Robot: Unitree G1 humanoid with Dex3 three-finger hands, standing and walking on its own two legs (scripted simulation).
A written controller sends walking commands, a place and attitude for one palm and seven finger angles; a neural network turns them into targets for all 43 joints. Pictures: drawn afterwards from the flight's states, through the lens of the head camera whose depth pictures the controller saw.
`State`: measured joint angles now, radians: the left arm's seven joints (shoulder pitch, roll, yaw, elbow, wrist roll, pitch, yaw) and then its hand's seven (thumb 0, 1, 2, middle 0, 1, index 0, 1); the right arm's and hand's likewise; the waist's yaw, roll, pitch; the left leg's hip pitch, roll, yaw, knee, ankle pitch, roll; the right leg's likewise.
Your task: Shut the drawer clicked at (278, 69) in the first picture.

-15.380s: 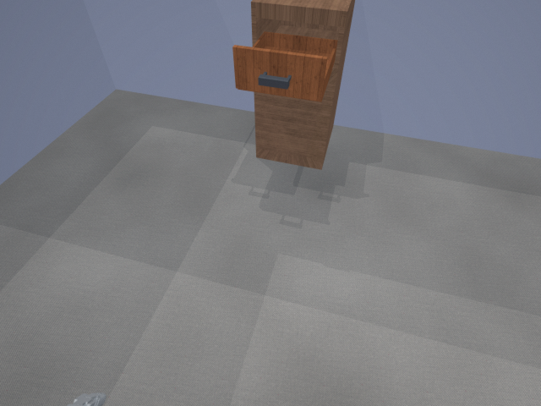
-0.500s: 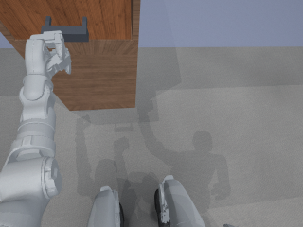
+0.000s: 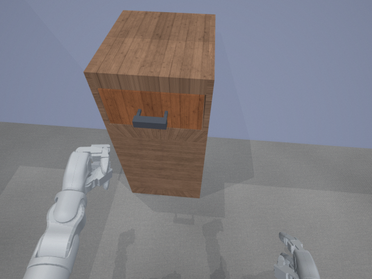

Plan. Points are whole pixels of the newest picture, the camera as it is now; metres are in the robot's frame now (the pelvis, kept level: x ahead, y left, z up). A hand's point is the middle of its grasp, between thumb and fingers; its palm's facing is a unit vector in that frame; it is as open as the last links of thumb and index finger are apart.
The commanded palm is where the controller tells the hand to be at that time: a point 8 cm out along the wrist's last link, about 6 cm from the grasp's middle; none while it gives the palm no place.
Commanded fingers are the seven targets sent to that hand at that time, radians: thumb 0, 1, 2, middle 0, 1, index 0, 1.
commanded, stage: draw the hand back to the body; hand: left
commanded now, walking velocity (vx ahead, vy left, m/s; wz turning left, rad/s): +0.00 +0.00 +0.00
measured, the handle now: (151, 117) +0.61 +0.14 -0.07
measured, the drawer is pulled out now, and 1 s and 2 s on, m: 0.00 0.00 0.00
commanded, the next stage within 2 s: step back with the hand held close in 0.72 s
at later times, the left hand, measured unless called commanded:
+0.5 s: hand (26, 205) +0.20 +0.23 +0.17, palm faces +0.37 -0.85 -0.38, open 3.3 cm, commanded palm +0.14 +0.27 +0.20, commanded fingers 0.00 0.90 0.90 -1.40 -1.60 -1.40 -1.60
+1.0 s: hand (4, 217) +0.18 +0.24 +0.19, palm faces +0.38 -0.81 -0.44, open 3.3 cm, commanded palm +0.12 +0.28 +0.20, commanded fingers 0.00 0.90 0.90 -1.40 -1.60 -1.40 -1.60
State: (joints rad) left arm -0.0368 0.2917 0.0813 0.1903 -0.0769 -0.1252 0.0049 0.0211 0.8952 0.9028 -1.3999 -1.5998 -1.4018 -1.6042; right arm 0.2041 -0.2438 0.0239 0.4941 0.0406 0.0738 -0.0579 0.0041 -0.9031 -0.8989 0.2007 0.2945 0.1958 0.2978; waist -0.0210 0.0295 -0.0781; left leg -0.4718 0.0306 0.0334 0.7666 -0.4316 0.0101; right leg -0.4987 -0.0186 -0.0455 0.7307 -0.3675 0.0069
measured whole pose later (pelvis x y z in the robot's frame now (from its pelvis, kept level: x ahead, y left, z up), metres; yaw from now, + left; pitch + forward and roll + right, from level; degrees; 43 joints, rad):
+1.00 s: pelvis -0.01 +0.00 +0.03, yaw +0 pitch -2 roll -1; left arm 0.55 0.33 0.34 -0.47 -0.03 -0.18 0.10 0.02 0.89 0.90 -1.41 -1.60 -1.41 -1.60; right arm 0.19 -0.23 0.02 0.59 -0.02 -0.07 -0.07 0.01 -0.90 -0.90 0.20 0.30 0.20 0.30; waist 0.02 0.06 0.01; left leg -0.15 0.04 0.04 0.45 -0.26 0.01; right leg -0.15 0.00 -0.04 0.36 -0.17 0.00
